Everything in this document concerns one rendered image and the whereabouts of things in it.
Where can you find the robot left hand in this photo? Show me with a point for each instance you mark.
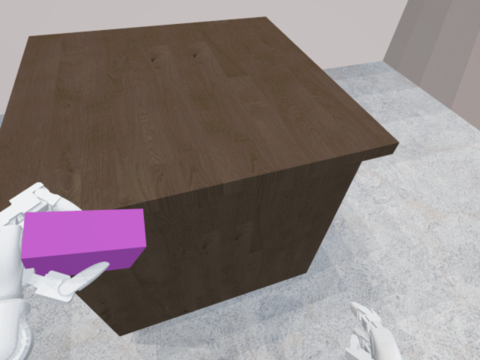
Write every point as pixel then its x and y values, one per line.
pixel 14 278

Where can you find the robot right hand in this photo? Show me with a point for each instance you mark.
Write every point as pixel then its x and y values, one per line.
pixel 378 345

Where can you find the table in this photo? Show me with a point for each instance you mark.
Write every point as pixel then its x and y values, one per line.
pixel 237 146

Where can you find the robot left forearm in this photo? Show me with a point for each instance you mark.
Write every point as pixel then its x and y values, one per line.
pixel 16 335

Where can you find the sponge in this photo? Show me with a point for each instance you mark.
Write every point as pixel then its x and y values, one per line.
pixel 70 241

